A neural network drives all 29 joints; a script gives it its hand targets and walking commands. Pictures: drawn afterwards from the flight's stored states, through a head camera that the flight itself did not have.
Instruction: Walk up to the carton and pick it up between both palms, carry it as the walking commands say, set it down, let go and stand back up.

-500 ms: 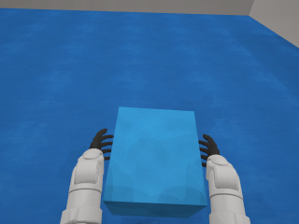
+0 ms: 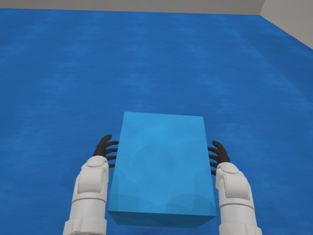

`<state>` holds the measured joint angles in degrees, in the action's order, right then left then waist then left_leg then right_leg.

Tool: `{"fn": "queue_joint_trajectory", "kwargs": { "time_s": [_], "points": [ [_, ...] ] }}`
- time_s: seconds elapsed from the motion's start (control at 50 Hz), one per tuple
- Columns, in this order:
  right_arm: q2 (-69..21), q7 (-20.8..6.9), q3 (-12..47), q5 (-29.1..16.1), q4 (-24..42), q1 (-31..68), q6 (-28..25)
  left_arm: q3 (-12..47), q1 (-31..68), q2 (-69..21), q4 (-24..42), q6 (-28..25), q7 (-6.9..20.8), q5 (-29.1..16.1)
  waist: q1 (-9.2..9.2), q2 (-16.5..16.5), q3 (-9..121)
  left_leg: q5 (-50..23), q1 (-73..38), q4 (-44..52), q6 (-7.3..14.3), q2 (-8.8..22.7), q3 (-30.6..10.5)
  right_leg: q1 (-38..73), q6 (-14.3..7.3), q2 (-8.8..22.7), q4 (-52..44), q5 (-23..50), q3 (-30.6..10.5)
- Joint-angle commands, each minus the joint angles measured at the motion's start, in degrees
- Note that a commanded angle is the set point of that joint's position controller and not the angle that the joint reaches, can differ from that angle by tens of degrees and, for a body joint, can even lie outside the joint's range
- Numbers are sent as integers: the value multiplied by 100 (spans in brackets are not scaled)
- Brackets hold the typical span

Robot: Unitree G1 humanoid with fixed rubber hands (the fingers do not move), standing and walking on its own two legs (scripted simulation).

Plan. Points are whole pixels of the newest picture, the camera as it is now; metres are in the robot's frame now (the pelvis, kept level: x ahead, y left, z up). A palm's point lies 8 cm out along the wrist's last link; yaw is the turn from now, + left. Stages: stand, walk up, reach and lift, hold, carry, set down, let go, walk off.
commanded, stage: hold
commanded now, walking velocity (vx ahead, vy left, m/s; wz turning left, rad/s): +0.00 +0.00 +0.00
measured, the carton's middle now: (160, 170) +0.30 +0.00 -0.03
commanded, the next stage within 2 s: carry in 0.54 s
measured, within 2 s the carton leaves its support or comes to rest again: neither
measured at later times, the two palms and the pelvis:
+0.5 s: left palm (100, 161) +0.28 +0.16 +0.05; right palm (223, 168) +0.27 -0.16 +0.04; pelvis +0.00 +0.00 +0.00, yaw +0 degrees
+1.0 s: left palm (123, 154) +0.28 +0.10 +0.07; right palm (251, 177) +0.24 -0.21 +0.07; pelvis -0.05 -0.02 -0.04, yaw -7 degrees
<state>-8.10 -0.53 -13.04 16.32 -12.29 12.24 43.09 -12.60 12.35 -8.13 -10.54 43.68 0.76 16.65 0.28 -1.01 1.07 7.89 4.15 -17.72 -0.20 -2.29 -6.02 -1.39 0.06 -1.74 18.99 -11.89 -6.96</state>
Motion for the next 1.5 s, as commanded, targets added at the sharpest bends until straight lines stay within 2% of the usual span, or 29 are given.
{"fn": "queue_joint_trajectory", "kwargs": {
  "time_s": [0.0,0.5,0.52,0.54,0.58,0.68,0.72,0.78,0.86,0.88,0.9,0.92,0.94,0.98,1.08,1.1,1.12,1.14,1.16,1.18,1.2,1.26,1.32,1.36,1.38,1.4,1.42,1.44,1.48],
  "points": [
    [-5048,-1562,3242,-1667,442,3067,-307,3293,2806,-5195,274,-229,1573,-1700,-2,69,1309,-931,-939,71,-65,-304,251,-419,11,-315,-357,931,286],
    [-5024,-1567,3259,-1658,470,3087,-326,3283,2811,-5184,290,-239,1563,-1686,1,59,1291,-902,-943,79,-51,-289,258,-413,7,-297,-365,929,243],
    [-5113,-1572,3514,-1846,732,3304,-316,3514,3045,-5117,301,-249,1576,-1811,-1,273,1211,-867,0,-581,-21,984,-74,-989,-91,590,585,353,272],
    [-5174,-1565,3579,-1851,726,3217,-254,3494,2983,-5203,310,-199,1578,-1821,-9,290,1432,-683,311,-560,47,1102,-314,-999,-139,527,777,114,148],
    [-5228,-1524,3741,-1970,923,3191,-144,3742,3120,-5213,614,-104,1544,-2012,1,335,1659,-377,660,-807,42,1114,-221,-1177,-195,605,986,340,-6],
    [-5177,-1205,4195,-2370,1998,3016,352,4356,2992,-5356,1600,420,1307,-2563,24,-60,2179,-971,1016,-1936,79,1074,58,-1490,-426,853,1587,1845,-632],
    [-5155,-1031,4322,-2548,2303,3044,617,4480,3026,-5353,1942,677,1134,-2706,-3,-78,2342,-928,1095,-2122,141,1129,31,-1703,-501,831,1827,1929,-814],
    [-5145,-735,4478,-2772,2656,3382,1021,4592,3420,-5252,2435,1089,847,-2930,-5,224,2417,-781,1171,-1955,341,1385,-242,-2148,-420,611,2117,1056,-754],
    [-4931,-235,4458,-2940,2968,4266,1523,4441,4072,-5053,2614,1602,357,-3073,125,850,2456,-476,1342,-1603,538,1826,-445,-2255,-318,80,2104,-892,-168],
    [-4829,-129,4368,-2917,2976,4438,1618,4343,4231,-4975,2535,1691,259,-3080,147,706,2415,-233,1613,-1705,443,1750,-254,-2066,-359,82,1868,-990,-195],
    [-4741,-31,4265,-2881,2966,4559,1719,4216,4359,-4891,2426,1777,165,-3076,149,163,2313,282,1961,-2056,229,1444,112,-1931,-464,314,1332,-756,-623],
    [-4694,46,4182,-2840,3010,4391,1850,4065,4158,-4815,2309,1879,71,-3025,133,-878,2216,1160,2469,-2837,-123,852,746,-1773,-673,967,886,464,-1658],
    [-4631,114,4119,-2870,3014,4486,1951,3928,4060,-4737,2182,1964,-26,-2975,175,-1460,2168,2383,2975,-3501,-346,370,1085,-1471,-906,1426,618,1586,-2426],
    [-4689,209,4065,-3007,2932,4857,2015,3769,4308,-4617,2273,2038,-162,-2927,151,-900,2330,2448,2936,-3779,-341,265,722,-1178,-938,1421,679,2139,-2381],
    [-4763,323,3885,-3029,2883,4493,2118,3611,4162,-4557,2526,2097,-344,-2835,51,-849,2760,1360,953,-1159,-233,283,1090,-1490,-481,768,1335,2265,-1131],
    [-4659,350,3811,-2967,2811,4302,2134,3595,4141,-4480,2512,2113,-381,-2815,8,-574,2765,911,66,-670,-143,720,864,-2143,-333,588,1635,1545,-824],
    [-4457,369,3707,-2912,2670,4502,2129,3590,4454,-4472,2426,2108,-428,-2796,-12,524,2688,243,-864,-335,193,1810,-160,-3359,-93,109,2403,-262,-274],
    [-4391,385,3598,-2835,2492,4410,2104,3658,4592,-4497,2527,2115,-439,-2803,-70,1852,2576,-1357,-935,-559,955,3330,-1433,-4513,92,-189,3675,-2172,650],
    [-4567,401,3638,-2882,2559,4591,2087,3741,5010,-4530,2597,2098,-440,-2924,-43,1114,2482,-2265,-633,-733,1082,3244,-946,-4265,145,312,4289,-2071,711],
    [-4620,426,3535,-2771,2468,4665,2072,3840,5261,-4635,2520,2107,-420,-3042,-66,734,2274,-2165,-252,-716,1053,2928,-495,-4020,198,385,4497,-1805,780],
    [-4702,437,3482,-2696,2471,4584,2074,3897,5258,-4766,2513,2118,-386,-3133,-45,679,2129,-1786,-38,-718,895,2611,115,-3823,243,473,4424,-1462,869],
    [-4640,454,3271,-2521,2482,4563,2061,3935,5253,-4976,2313,2133,-321,-3235,-60,1334,2067,-1957,87,-1073,484,2143,1111,-3229,291,269,3519,-1203,1381],
    [-4643,451,3248,-2451,2433,4323,2098,3878,5122,-4983,2262,2160,-312,-3230,-172,1522,2219,-2313,-236,-1364,436,2318,1145,-2881,250,113,2460,-1248,1702],
    [-4653,439,3294,-2446,2400,4189,2126,3823,4917,-5009,2175,2191,-288,-3200,-116,1450,2363,-2343,-219,-1870,207,2323,1360,-2301,185,91,1335,-687,1814],
    [-4623,432,3316,-2456,2350,4166,2127,3784,4859,-4999,2121,2191,-272,-3173,-41,1108,2436,-2005,232,-2284,-55,2215,1563,-1577,143,323,578,19,1518],
    [-4522,428,3339,-2463,2311,4347,2113,3702,4792,-4949,2008,2169,-259,-3118,77,578,2629,-693,1255,-2757,-367,2067,1511,-479,-39,925,345,1165,626],
    [-4612,382,3524,-2567,2392,4550,2148,3650,4877,-4781,1916,2101,-277,-3055,134,-1655,2759,2482,3144,-3745,-744,1221,1813,623,-818,2463,845,4821,-1545],
    [-4762,357,3622,-2699,2378,4641,2118,3693,4904,-4853,2073,2073,-271,-3136,87,-1440,2754,3328,3661,-4484,-759,945,1240,859,-1187,2474,1228,6003,-1551],
    [-5126,246,3991,-3041,2586,4920,2046,3632,4706,-5052,2270,2008,-247,-3031,85,-642,2894,2852,3726,-4791,-622,960,780,744,-1093,2057,1375,5053,-742]
  ]
}}
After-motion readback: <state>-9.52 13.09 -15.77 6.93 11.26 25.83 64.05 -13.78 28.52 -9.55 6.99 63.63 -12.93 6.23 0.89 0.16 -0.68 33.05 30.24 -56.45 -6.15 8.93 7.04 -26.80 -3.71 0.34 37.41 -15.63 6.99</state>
